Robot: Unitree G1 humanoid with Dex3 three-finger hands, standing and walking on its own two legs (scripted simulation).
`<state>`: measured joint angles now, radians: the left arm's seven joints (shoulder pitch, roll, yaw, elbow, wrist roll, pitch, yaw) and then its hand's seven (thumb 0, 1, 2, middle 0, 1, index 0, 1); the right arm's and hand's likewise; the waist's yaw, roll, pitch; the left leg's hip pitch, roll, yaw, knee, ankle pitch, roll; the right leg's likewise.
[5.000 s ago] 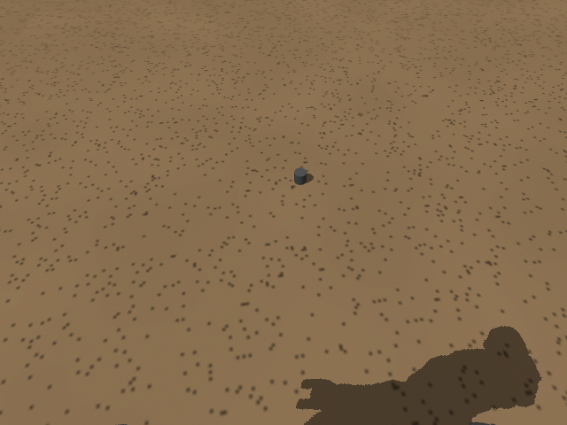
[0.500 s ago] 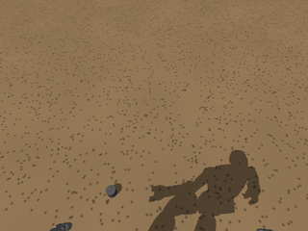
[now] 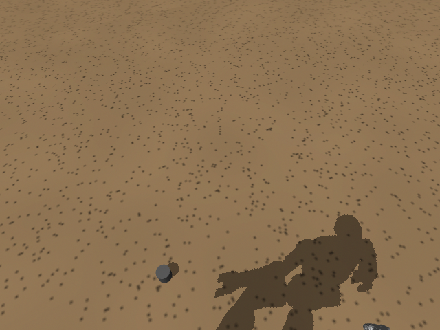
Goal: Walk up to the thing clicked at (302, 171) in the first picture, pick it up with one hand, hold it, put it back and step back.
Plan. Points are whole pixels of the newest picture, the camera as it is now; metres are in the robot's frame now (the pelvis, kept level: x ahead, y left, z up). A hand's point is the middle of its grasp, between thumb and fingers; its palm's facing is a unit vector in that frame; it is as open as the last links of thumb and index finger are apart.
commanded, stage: walk up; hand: left
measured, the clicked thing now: (164, 273) +0.42 +0.29 -0.75
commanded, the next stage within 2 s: stand in 0.08 s
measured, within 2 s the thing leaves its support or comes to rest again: neither
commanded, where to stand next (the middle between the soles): +0.03 +0.01 m, yaw +1 degrees
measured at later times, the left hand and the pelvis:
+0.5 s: hand out of the picture +0.09 +0.25 -0.16, palm faces -0.01 -0.94 -0.35, open 7.3 cm; pelvis +0.02 +0.00 +0.00, yaw +0 degrees
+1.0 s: hand out of the picture +0.10 +0.25 -0.16, palm faces -0.02 -0.94 -0.34, open 7.3 cm; pelvis +0.02 -0.01 +0.00, yaw +0 degrees
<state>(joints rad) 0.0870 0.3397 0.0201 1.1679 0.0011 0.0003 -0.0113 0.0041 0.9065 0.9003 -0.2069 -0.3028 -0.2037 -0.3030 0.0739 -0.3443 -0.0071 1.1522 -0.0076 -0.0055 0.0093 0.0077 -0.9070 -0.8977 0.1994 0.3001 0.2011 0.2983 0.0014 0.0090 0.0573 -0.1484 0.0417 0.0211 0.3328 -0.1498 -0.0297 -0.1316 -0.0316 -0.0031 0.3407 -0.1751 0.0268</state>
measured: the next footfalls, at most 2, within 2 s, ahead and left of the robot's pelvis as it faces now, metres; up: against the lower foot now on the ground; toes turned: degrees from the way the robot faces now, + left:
none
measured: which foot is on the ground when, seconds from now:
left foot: down 0.00-1.00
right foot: down 0.00-1.00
